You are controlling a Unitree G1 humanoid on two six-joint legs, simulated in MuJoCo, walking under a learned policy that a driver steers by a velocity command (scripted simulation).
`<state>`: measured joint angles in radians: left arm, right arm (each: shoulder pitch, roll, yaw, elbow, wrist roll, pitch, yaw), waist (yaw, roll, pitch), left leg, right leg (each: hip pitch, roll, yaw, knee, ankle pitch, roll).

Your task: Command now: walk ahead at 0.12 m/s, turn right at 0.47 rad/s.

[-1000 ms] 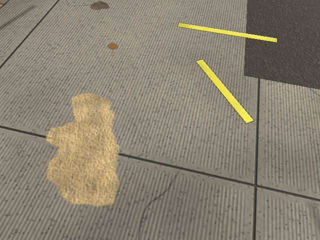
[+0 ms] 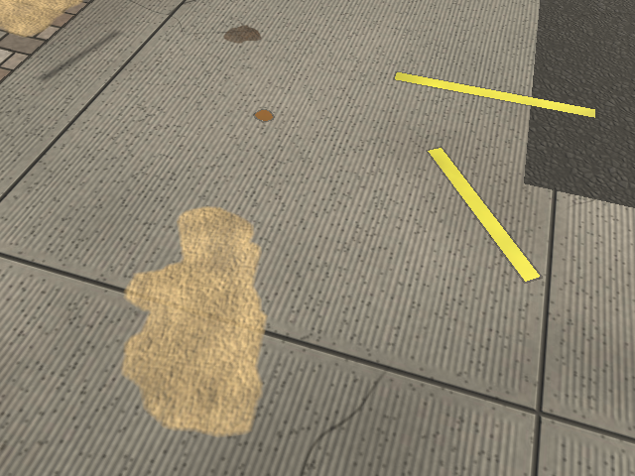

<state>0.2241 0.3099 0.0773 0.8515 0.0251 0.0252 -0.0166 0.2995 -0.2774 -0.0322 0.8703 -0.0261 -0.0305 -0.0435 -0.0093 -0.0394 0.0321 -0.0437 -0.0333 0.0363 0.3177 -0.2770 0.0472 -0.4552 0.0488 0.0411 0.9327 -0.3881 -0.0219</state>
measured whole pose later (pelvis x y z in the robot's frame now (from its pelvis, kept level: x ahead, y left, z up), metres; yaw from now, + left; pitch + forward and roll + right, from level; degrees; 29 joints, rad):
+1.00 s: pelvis +0.15 -0.03 +0.00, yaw -4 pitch +1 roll +0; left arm 0.28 0.28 0.04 0.82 0.04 -0.05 0.03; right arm 0.25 -0.28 -0.07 0.82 -0.02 0.02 0.01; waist 0.02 0.02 -0.01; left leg -0.38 -0.07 -0.09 0.82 -0.42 0.06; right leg -0.14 0.05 -0.02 0.41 -0.29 -0.07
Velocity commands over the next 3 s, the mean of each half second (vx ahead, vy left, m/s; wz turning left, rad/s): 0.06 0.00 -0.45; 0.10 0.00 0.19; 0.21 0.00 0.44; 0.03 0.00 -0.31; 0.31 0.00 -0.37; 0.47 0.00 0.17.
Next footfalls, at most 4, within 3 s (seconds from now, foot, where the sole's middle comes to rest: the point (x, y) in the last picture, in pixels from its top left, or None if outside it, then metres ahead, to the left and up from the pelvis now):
0.24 right None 0.16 -0.11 -0.78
0.68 left None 0.18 0.08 -0.78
1.32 left None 0.42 0.09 -0.78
1.80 right None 0.37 -0.09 -0.78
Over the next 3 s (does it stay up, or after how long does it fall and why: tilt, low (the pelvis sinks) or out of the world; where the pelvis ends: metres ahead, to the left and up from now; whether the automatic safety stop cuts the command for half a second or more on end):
stays up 0.71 -0.10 0.00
